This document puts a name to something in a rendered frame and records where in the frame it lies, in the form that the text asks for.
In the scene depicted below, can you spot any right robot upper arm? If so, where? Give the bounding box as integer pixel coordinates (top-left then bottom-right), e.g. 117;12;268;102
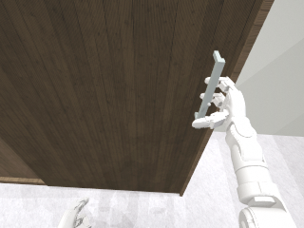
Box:
238;207;295;228

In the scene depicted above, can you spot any right robot forearm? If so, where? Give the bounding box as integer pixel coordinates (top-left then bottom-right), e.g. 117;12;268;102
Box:
224;116;297;228

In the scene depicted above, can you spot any handle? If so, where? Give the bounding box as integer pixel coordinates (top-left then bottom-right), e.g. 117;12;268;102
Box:
194;50;226;129

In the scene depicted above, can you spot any robot left hand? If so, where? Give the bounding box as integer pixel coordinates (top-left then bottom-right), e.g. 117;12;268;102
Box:
57;197;92;228

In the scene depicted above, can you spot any wardrobe door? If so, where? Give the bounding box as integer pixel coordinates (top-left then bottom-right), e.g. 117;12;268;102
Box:
0;0;263;194
0;137;40;180

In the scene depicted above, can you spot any robot right hand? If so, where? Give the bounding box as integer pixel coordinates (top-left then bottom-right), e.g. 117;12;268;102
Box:
192;77;246;129

